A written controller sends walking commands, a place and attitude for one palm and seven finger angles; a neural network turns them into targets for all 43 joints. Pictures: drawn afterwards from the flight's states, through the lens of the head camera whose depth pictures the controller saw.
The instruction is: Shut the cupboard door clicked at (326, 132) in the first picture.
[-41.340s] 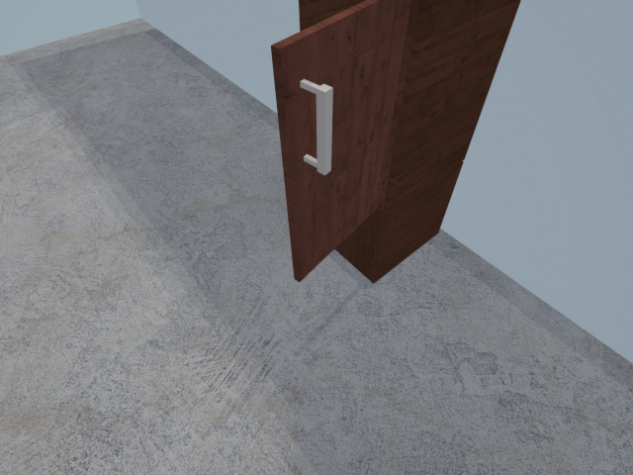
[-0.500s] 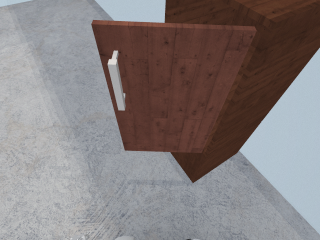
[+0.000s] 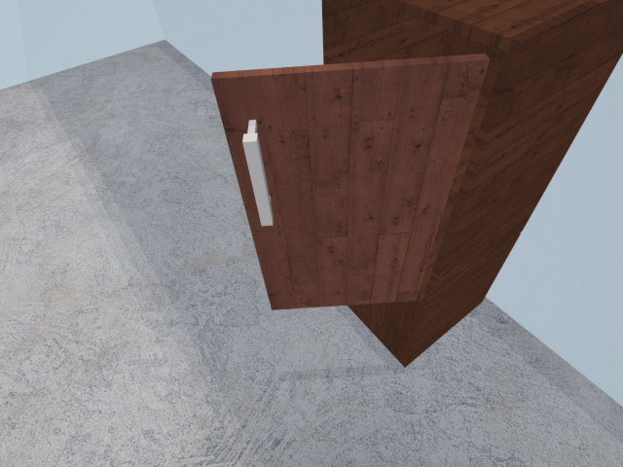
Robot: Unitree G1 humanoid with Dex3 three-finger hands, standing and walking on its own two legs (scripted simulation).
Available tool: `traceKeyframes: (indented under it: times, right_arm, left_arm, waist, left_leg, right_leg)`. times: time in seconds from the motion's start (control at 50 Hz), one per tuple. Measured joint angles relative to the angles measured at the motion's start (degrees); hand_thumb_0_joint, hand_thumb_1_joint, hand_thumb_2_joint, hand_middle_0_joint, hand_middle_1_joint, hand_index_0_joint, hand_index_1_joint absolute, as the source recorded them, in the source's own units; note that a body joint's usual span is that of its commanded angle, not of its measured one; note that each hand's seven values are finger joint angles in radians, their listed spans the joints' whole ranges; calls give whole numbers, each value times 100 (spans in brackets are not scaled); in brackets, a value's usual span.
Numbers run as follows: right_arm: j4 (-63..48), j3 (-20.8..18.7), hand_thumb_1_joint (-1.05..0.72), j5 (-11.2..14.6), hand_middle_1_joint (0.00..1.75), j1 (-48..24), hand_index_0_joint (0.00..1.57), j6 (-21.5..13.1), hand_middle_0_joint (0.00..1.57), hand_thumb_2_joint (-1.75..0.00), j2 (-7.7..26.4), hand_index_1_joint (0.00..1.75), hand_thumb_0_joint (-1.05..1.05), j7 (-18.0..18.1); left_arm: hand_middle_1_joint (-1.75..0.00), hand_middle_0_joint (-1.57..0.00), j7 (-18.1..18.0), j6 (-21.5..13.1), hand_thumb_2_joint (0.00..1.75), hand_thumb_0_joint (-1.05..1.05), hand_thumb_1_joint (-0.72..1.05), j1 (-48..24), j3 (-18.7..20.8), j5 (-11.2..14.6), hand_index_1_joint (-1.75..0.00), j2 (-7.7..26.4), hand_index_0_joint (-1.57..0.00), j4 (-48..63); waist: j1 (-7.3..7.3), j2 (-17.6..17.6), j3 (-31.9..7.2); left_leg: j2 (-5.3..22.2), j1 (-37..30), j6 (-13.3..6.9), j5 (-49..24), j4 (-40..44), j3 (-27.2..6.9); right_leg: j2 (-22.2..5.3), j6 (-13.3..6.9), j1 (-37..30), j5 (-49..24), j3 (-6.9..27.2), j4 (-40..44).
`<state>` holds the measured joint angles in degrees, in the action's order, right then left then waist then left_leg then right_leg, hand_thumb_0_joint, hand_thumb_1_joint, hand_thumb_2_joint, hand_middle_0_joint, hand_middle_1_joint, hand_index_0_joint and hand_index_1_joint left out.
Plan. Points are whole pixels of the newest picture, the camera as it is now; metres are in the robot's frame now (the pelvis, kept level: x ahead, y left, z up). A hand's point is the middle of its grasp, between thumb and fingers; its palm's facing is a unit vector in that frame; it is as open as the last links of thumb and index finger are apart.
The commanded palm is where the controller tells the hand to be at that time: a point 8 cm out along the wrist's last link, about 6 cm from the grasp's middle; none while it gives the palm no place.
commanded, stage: come to a stop and stand still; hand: left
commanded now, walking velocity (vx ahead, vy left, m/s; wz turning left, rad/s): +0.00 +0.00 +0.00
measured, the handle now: (260, 175) +0.49 +0.11 +0.11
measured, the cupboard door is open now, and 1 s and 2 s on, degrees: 56 56 56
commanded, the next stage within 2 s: look again from close up in 0.12 s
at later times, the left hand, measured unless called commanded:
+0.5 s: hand out of the picture +0.04 +0.16 -0.16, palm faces +0.01 -0.97 -0.23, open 7.3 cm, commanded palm none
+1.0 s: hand (212, 372) +0.24 +0.15 +0.00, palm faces +0.29 -0.95 -0.11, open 7.1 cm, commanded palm +0.13 +0.19 -0.05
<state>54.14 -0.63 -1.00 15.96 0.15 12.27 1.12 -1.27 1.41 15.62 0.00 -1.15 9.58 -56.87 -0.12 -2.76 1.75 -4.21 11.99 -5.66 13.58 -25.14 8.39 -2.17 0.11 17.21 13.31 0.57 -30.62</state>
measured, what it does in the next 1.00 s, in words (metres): shifts its weight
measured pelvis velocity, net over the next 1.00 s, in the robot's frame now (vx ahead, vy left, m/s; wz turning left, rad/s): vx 0.03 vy -0.04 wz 0.08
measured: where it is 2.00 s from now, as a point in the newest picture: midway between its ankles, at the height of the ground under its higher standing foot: outside the picture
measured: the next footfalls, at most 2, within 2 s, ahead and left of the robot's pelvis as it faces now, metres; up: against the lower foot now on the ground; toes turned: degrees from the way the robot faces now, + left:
none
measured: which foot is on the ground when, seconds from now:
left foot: down 0.00-1.00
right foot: down 0.00-1.00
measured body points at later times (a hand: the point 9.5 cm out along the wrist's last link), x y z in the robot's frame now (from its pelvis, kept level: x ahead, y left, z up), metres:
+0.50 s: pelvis +0.02 -0.02 +0.01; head +0.04 -0.04 +0.46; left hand +0.04 +0.21 -0.14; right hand +0.03 -0.24 -0.16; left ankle +0.01 +0.05 -0.74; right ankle +0.03 -0.13 -0.74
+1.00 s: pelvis +0.03 -0.04 -0.01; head +0.03 -0.07 +0.44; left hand +0.22 +0.20 +0.01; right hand +0.15 -0.30 -0.13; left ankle +0.01 +0.05 -0.74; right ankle +0.03 -0.13 -0.74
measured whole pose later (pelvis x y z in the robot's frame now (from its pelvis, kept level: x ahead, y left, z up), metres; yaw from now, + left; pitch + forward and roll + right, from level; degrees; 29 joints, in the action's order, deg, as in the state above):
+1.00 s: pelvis +0.03 -0.04 -0.01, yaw +4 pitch +3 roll +1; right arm 46.5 -0.7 1.3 16.4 -15.3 14.8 3.6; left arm -3.7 -11.8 19.6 4.0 9.8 8.8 -11.6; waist 2.2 -2.8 -3.2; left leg -1.5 17.8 -1.6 19.2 -34.2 2.9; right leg -0.3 -2.7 19.7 19.0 -5.2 -35.9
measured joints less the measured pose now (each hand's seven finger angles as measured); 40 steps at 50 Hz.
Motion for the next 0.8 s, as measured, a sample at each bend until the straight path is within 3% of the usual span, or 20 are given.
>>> traceKeyframes:
  times: [0.28,0.8]
  right_arm:
    - [636,114,-91,12,30,205,20,-51,19,-90,-137,30,1,25]
    - [1005,149,-91,49,29,-134,20,-143,19,-90,-271,30,1,81]
  left_arm:
    - [-29,-20,-13,-75,90,1,92,-214,-48,30,-30,-51,-20,-347]
    - [-29,-20,-55,-221,90,1,93,-35,-96,62,-30,-97,-20,-735]
  waist:
    - [107,124,12]
    - [21,216,26]
  left_leg:
    - [33,-247,81,-162,420,-69]
    - [321,-494,388,39,441,-251]
  right_leg:
    - [52,4,-239,-127,-58,380]
    - [336,-262,-618,17,-246,635]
